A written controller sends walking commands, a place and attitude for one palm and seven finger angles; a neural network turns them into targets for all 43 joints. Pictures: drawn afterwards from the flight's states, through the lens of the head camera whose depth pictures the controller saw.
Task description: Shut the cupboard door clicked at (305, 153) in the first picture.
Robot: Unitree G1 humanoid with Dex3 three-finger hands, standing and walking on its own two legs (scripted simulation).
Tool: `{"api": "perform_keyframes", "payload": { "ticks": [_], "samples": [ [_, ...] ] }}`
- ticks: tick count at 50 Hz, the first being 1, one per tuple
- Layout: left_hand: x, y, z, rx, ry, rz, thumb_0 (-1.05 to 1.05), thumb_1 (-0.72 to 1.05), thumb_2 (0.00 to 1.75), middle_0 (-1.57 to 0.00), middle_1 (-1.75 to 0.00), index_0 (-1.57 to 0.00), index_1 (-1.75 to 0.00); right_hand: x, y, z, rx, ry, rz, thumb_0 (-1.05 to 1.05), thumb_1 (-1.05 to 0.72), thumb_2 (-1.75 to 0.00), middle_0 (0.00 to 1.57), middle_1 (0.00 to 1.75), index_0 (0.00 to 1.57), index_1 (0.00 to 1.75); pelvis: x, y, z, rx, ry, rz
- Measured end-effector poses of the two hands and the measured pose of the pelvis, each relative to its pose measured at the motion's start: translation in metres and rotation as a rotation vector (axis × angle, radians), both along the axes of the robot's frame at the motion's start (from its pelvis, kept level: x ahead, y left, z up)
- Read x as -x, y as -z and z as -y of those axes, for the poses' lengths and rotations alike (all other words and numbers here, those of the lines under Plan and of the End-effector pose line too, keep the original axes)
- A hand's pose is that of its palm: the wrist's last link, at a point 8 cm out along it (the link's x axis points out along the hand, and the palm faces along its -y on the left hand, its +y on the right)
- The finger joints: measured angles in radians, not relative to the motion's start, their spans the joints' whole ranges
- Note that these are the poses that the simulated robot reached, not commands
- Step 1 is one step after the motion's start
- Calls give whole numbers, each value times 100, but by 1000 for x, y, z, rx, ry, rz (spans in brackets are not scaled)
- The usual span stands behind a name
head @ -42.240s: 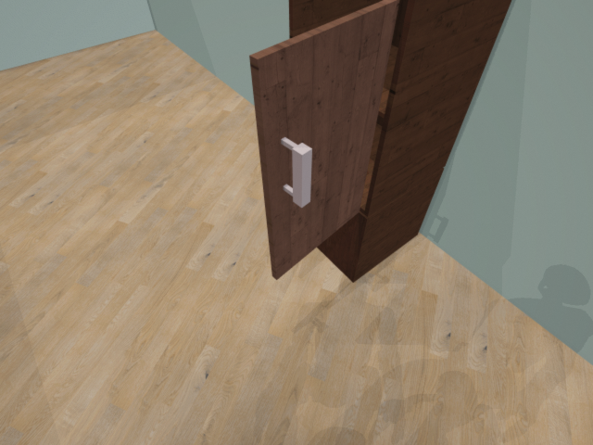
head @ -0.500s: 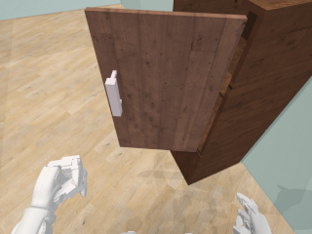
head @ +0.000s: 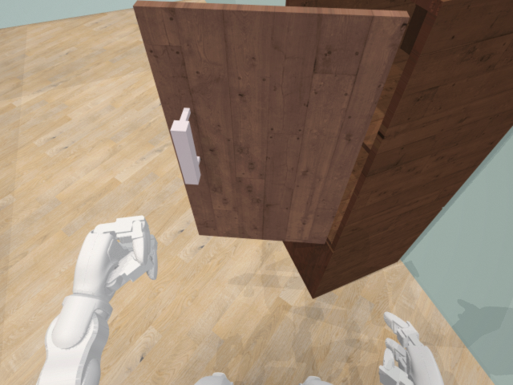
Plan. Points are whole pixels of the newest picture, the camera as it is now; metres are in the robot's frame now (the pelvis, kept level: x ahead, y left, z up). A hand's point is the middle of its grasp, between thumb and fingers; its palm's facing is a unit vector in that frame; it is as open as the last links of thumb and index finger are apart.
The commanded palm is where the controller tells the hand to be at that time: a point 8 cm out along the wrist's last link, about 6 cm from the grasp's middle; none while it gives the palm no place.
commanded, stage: bring the fist close to the handle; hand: left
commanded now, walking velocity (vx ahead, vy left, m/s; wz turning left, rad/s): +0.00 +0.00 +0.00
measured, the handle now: (189, 146) +0.49 +0.15 +0.08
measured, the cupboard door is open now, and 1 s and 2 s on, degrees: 63 63 50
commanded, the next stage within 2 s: push the door shut along its arc in 1.12 s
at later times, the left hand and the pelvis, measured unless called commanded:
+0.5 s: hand (184, 218) +0.34 +0.13 +0.07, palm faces -0.06 -1.00 -0.01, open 3.1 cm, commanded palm +0.33 +0.19 +0.08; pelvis +0.01 +0.00 +0.01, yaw -1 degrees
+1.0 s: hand (192, 192) +0.39 +0.13 +0.08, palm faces -0.01 -1.00 -0.03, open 3.1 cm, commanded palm +0.37 +0.18 +0.08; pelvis +0.01 +0.00 +0.01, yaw -3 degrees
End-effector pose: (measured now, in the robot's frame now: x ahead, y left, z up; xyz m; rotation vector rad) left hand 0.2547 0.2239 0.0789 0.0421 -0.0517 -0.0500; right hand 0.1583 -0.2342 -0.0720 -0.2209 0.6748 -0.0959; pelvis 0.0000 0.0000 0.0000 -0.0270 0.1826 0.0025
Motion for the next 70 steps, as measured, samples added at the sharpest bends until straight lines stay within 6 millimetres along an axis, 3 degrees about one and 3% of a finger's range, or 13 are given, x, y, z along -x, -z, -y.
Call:
{"api": "perform_keyframes", "payload": {
  "ticks": [5, 15, 21, 28, 40, 46, 50, 58, 70],
  "samples": [
    [-21, 10, 15, 8, 46, -96, 1, 90, 90, -130, -150, -130, -150, 10, 0, 4, -7, 46, -28, 2, -91, -90, 21, 30, 20, 30, -4, -5, -1, -10, 18, -3],
    [-40, -2, 5, 9, -49, -4, 1, 90, 90, -130, -150, -130, -150, 21, 1, 11, 3, 59, -95, 2, -91, -90, 21, 30, 20, 30, -9, -7, -1, -13, 24, -3],
    [-54, 8, 26, 17, 24, -57, 1, 90, 90, -130, -150, -130, -150, 22, 5, 11, 5, 69, -113, 2, -91, -90, 21, 30, 20, 30, -7, -7, -4, -11, 21, -6],
    [-84, -2, 36, 26, -14, 4, 1, 89, 90, -130, -150, -130, -150, 28, 8, 8, -9, 79, -137, 2, -91, -90, 20, 30, 20, 30, -4, -7, -3, -19, 31, -11],
    [-124, 6, 49, 25, -21, -58, 1, 90, 90, -130, -150, -130, -150, 62, 20, 15, -21, 126, -258, 1, -91, -90, 21, 30, 20, 30, -1, -8, -1, -22, 41, -28],
    [-124, -4, 46, 22, -38, 0, 1, 90, 90, -130, -150, -130, -149, 80, 21, 22, -26, 163, -305, 2, -91, -90, 20, 30, 20, 30, -5, -10, 1, -28, 56, -31],
    [-117, 2, 40, 10, -44, -36, 1, 90, 90, -130, -150, -130, -149, 85, 19, 25, -28, 171, -320, 2, -91, -90, 20, 30, 20, 30, -5, -12, 3, -28, 55, -24],
    [-110, 3, 42, 28, -36, -13, 1, 90, 90, -130, -150, -130, -150, 76, 17, 28, -5, 159, -302, 2, -91, -90, 20, 30, 20, 30, 1, -11, 4, -23, 44, -18],
    [-131, 3, 35, 8, -4, -51, 1, 90, 90, -130, -150, -130, -150, 67, 16, 23, -10, 150, -275, 1, -91, -90, 20, 30, 20, 30, 4, -10, 2, -23, 41, -25]
  ]
}}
